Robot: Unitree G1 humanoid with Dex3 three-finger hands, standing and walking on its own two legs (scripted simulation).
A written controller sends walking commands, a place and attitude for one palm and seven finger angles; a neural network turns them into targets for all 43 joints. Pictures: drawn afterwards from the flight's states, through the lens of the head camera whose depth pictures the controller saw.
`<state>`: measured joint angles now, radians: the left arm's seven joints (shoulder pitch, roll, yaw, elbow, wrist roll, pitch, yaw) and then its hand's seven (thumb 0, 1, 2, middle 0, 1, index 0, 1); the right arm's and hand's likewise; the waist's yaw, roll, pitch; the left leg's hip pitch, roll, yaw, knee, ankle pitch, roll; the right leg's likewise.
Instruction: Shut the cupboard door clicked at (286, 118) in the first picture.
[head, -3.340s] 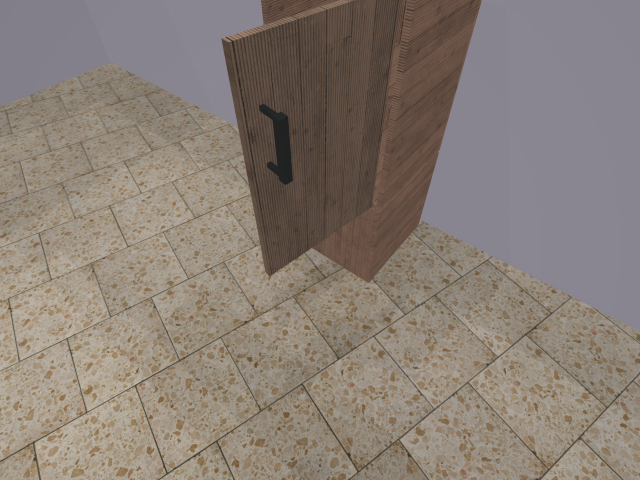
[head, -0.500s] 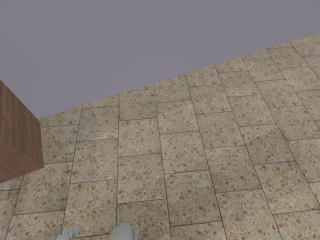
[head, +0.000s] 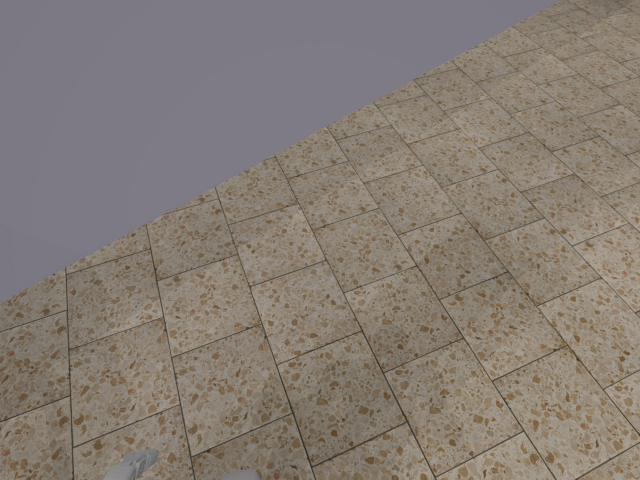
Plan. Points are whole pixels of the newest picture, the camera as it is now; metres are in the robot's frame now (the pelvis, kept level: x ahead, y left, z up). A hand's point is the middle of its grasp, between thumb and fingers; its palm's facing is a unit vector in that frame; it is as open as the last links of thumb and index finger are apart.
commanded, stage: walk around to get in front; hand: left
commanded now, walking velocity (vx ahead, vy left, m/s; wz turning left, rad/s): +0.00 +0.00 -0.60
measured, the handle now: out of the picture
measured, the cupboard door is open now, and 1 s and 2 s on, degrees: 80 80 80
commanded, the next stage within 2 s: walk to a spot facing it in 1.92 s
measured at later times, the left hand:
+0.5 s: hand (207, 427) +0.19 +0.18 -0.15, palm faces -0.28 -0.94 -0.19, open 7.4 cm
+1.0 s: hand (261, 398) +0.24 +0.11 -0.16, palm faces -0.56 -0.81 -0.17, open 7.4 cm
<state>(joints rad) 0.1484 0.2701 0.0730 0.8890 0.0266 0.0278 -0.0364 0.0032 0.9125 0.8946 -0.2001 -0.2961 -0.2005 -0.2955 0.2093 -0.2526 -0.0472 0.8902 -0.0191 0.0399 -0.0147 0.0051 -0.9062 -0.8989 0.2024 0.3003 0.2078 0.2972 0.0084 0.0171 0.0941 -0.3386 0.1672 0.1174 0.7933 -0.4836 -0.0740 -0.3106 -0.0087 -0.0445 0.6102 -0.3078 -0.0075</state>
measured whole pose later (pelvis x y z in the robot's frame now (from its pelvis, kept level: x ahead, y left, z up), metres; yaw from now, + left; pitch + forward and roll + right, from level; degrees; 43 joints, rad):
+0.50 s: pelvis +0.03 +0.01 +0.02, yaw -18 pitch +1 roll -3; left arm 0.12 0.27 0.08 0.88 0.02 0.07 -0.05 0.00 0.91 0.89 -0.20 -0.30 -0.20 -0.30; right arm 0.23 -0.21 -0.02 0.89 -0.04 0.01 -0.02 0.00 -0.91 -0.90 0.20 0.30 0.21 0.30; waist 0.00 0.00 0.10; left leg -0.26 0.16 0.15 0.52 -0.27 -0.03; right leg -0.42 -0.01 -0.05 0.92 -0.48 0.05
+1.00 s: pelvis +0.07 -0.01 +0.01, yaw -36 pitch +2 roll -1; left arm 0.20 0.26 0.08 0.94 0.03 0.06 -0.05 0.01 0.91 0.89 -0.20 -0.30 -0.20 -0.30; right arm 0.22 -0.21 -0.02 0.87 -0.04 -0.03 -0.01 0.00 -0.91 -0.90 0.20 0.30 0.20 0.30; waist 0.00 -0.05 0.05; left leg -0.28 0.08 0.10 0.56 -0.31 0.00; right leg -0.45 0.03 0.03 0.98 -0.47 0.01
